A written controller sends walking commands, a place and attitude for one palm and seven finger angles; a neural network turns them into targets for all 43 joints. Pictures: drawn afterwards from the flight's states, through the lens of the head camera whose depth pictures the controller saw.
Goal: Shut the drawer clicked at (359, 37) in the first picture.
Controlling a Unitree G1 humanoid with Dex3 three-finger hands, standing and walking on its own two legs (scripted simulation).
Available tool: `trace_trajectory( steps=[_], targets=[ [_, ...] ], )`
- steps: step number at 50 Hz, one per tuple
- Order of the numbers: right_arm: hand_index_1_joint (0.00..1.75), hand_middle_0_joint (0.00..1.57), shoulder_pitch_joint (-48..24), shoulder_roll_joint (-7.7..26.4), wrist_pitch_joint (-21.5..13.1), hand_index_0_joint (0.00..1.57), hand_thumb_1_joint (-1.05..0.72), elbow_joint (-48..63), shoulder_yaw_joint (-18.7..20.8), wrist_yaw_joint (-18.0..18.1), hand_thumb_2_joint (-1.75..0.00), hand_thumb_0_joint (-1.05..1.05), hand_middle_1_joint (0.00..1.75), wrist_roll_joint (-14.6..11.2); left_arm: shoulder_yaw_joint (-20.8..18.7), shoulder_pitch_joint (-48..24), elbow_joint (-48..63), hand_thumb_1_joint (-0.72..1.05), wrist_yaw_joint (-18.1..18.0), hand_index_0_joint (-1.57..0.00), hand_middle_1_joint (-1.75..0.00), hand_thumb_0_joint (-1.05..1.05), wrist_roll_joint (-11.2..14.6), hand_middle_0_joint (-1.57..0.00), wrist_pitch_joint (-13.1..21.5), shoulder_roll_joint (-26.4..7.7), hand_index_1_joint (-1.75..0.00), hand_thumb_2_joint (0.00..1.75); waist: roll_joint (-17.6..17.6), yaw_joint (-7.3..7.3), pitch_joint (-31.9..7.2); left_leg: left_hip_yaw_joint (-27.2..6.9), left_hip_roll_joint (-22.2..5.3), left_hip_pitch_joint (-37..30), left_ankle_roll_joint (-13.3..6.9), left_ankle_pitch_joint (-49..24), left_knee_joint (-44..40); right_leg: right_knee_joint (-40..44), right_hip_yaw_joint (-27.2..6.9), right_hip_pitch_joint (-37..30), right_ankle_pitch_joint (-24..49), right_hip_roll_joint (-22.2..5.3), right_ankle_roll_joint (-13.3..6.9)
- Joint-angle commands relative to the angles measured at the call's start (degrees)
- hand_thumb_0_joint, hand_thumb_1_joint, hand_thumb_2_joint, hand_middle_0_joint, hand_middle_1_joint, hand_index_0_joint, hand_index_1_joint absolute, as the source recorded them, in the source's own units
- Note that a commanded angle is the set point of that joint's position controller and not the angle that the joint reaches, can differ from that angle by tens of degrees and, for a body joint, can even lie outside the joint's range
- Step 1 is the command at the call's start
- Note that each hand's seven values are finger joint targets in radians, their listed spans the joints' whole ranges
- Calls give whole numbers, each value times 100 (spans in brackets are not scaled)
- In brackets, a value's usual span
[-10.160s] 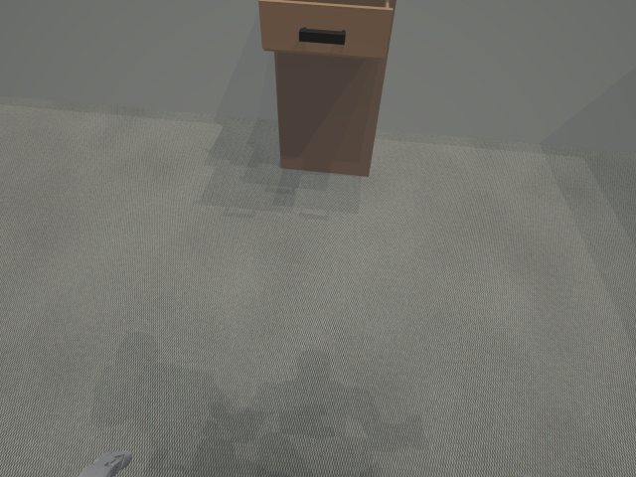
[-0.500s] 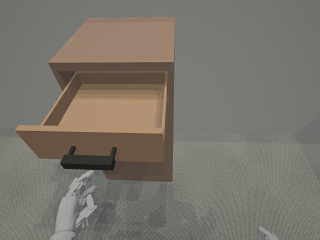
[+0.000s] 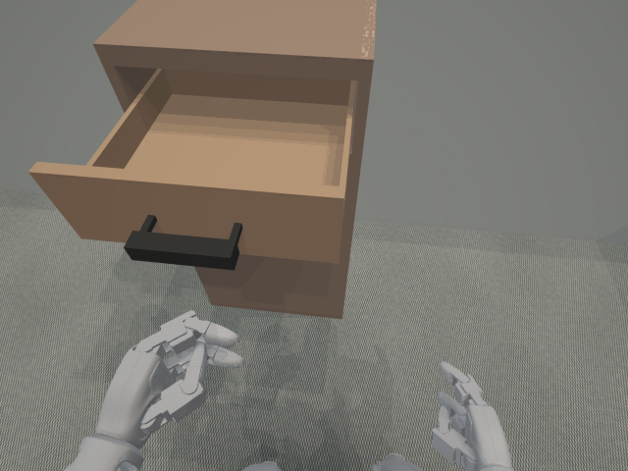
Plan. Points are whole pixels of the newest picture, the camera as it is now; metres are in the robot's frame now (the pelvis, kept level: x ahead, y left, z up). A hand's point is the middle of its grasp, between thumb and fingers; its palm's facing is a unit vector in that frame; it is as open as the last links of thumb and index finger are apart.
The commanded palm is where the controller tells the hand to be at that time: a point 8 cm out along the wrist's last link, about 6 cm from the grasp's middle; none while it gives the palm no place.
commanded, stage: raise the hand and make a fist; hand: left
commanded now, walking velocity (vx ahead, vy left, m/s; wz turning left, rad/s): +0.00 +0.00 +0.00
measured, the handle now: (188, 237) +0.39 +0.20 +0.07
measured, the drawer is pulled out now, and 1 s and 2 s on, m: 0.26 0.26 0.26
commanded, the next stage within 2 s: bring the fist close to the handle in 1.18 s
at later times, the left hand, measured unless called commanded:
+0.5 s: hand (144, 363) +0.20 +0.18 +0.13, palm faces +0.01 -1.00 -0.09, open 3.1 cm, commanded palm +0.15 +0.23 +0.14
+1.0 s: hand (131, 349) +0.20 +0.18 +0.16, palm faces -0.01 -1.00 -0.08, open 3.3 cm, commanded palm +0.15 +0.23 +0.17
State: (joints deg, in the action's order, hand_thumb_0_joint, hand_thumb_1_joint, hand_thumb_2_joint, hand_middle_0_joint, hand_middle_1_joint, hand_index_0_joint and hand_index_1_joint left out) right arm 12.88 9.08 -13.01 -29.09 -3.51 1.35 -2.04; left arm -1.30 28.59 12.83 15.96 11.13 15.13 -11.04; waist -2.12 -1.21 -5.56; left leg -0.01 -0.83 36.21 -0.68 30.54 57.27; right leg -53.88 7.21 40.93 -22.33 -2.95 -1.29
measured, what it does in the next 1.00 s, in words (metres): stands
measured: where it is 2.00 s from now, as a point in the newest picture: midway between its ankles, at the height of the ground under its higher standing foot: outside the picture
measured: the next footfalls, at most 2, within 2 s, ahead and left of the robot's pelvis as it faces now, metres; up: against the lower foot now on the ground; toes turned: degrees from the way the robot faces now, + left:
none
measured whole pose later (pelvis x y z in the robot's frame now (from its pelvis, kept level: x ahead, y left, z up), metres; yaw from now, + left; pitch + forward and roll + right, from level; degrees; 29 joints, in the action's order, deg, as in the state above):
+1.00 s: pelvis +0.03 +0.01 +0.04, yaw +0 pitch +1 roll -1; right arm 13.9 13.4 -20.9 -33.5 -3.3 2.9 -3.6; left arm -8.9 33.2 25.0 14.6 14.7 2.1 -13.0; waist -3.1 -3.0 -4.4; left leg 0.6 -0.7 14.6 -0.9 25.2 38.9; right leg -36.8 6.8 19.8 -17.8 -1.9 -0.3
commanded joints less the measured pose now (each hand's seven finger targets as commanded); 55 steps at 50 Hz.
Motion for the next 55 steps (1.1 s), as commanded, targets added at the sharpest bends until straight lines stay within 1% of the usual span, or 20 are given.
trace_trajectory(
  steps=[1,2,4,10,11,12,13,14,17,18,21,26,27,32,34,37,43,47,52,55],
  targets=[
    [30,20,-630,810,-295,20,-90,1119,523,171,-90,0,30,-70,-922,732,1511,90,-540,-94,-110,0,304,-94,-38,-465,-110,90,391,-182,-937,-158,90,35,-5,-1673,-1354,908,-321,-1819,789,137,32],
    [30,20,-710,797,-294,20,-90,1065,505,167,-90,0,30,-52,-1067,794,1563,90,-680,-96,-112,0,319,-96,12,-573,-112,90,495,-222,-846,-168,77,68,-6,-1692,-1376,932,-338,-1901,773,152,13],
    [30,20,-542,775,-337,20,-90,998,546,133,-90,0,30,-46,-1115,1088,1757,90,-818,-100,-117,0,267,-100,189,-572,-117,90,266,-231,-828,-110,62,-39,7,-1829,-1421,932,-325,-1910,925,153,-4],
    [30,20,-315,979,-668,20,-90,903,562,42,-90,0,30,-42,-477,973,2136,90,-558,-112,-130,0,152,-112,621,-424,-130,90,-42,133,-565,-129,48,-292,-35,-1624,-1367,1097,-329,-1451,621,146,29],
    [30,20,-314,1017,-739,20,-90,901,554,58,-90,0,30,-56,-445,863,2143,90,-496,-114,-132,0,184,-114,639,-442,-132,90,-34,159,-504,-167,45,-301,-31,-1490,-1392,1151,-338,-1400,446,142,31],
    [30,20,-337,1058,-764,20,-90,862,548,80,-90,0,30,-67,-411,733,2067,90,-464,-116,-134,0,176,-116,616,-466,-134,90,265,242,-338,-208,19,-287,-55,-1382,-1406,1218,-346,-1356,306,159,45],
    [30,20,-286,1082,-802,20,-90,891,551,105,-90,0,30,-76,-360,628,2153,90,-417,-118,-136,0,195,-118,603,-440,-136,90,216,233,-416,-218,33,-362,-68,-1307,-1435,1262,-372,-1368,226,156,55],
    [30,20,-268,1083,-827,20,-90,863,573,135,-90,0,30,-100,-601,616,2067,90,-441,-120,-138,0,195,-120,550,-651,-138,90,249,188,-421,-236,26,-365,-54,-1243,-1478,1304,-384,-1415,132,152,51],
    [30,20,-323,1052,-835,20,-90,857,548,148,-90,0,30,-95,-877,714,2221,90,-593,-126,-145,0,112,-126,381,-827,-145,90,-111,5,-644,-234,28,-627,-30,-1544,-1632,1248,-283,-1691,488,157,12],
    [30,20,-286,1006,-832,20,-90,870,526,143,-90,0,30,-103,-750,680,2330,90,-626,-128,-147,0,131,-128,326,-653,-147,90,-207,13,-660,-222,34,-742,-23,-1689,-1680,1245,-239,-1753,681,156,12],
    [30,20,-338,946,-816,20,-90,866,501,143,-90,0,30,-111,-928,734,2350,90,-717,-134,-153,0,204,-134,83,-696,-153,90,-33,-91,-608,-219,-2,-851,24,-2127,-1796,1286,-174,-2017,1188,180,10],
    [30,20,-451,972,-798,20,-90,847,387,163,-90,0,30,-145,-835,467,2298,90,-536,-140,-160,0,243,-140,-348,-666,-160,90,-36,-43,-178,-200,-25,-1020,41,-2206,-2011,1516,-169,-2112,1385,209,21],
    [30,20,-520,986,-792,20,-90,810,363,176,-90,0,30,-141,-842,416,2245,90,-504,-140,-160,0,240,-140,-439,-677,-160,90,136,-20,-73,-214,-35,-1039,11,-2156,-2059,1600,-174,-2151,1363,215,25],
    [30,20,-550,969,-898,20,-90,806,297,207,-90,0,30,-152,-1170,345,2550,90,-357,-140,-160,0,309,-140,-726,-967,-160,90,-97,-122,-364,-200,-3,-1414,34,-2427,-2202,1730,-181,-2505,1682,218,12],
    [30,20,-529,916,-947,20,-90,802,273,189,-90,0,30,-151,-1240,419,2748,90,-341,-140,-160,0,355,-140,-728,-941,-160,90,-102,-162,-486,-214,-13,-1576,80,-2691,-2276,1744,-123,-2616,1879,227,15],
    [30,20,-602,945,-998,20,-90,663,244,212,-90,0,30,-167,-1442,150,2687,90,-344,-140,-160,0,487,-140,-727,-1015,-160,90,-59,-144,-277,-218,-13,-1604,92,-2553,-2352,1880,-122,-2628,1805,255,15],
    [30,20,-587,1007,-1145,20,-90,555,225,219,-90,0,30,-192,-1098,172,2312,90,-136,-140,-160,0,546,-140,-890,-669,-160,90,50,-94,-35,-210,5,-1699,66,-2463,-2503,2060,-133,-2645,1809,257,36],
    [30,20,-690,1011,-1202,20,-90,577,251,194,-90,0,30,-173,-1240,320,2450,90,-162,-140,-160,0,425,-140,-969,-902,-160,90,1,-183,-128,-198,25,-1726,47,-2480,-2557,2082,-162,-2780,1810,250,23],
    [30,20,-684,924,-1172,20,-90,541,287,155,-90,0,30,-138,-1648,505,2701,90,-369,-140,-160,0,406,-140,-689,-1114,-160,90,-88,-282,-289,-133,39,-1765,99,-2691,-2572,2083,-151,-2955,2003,257,-3],
    [30,20,-650,928,-1199,20,-90,513,276,166,-90,0,30,-162,-1511,522,2561,90,-331,-140,-160,0,552,-140,-543,-877,-160,90,-95,-226,-110,-112,35,-1759,107,-2512,-2605,2150,-152,-2846,1879,278,7]
  ],
)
